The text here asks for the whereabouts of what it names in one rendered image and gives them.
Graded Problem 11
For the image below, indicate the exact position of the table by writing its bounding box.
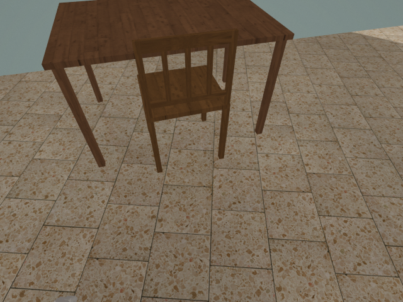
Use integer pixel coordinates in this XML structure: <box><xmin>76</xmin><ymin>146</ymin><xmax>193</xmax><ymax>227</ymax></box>
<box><xmin>42</xmin><ymin>0</ymin><xmax>294</xmax><ymax>167</ymax></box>

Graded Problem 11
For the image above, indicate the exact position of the chair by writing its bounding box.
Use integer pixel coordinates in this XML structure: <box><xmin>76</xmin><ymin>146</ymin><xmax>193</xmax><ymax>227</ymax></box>
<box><xmin>132</xmin><ymin>28</ymin><xmax>239</xmax><ymax>173</ymax></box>

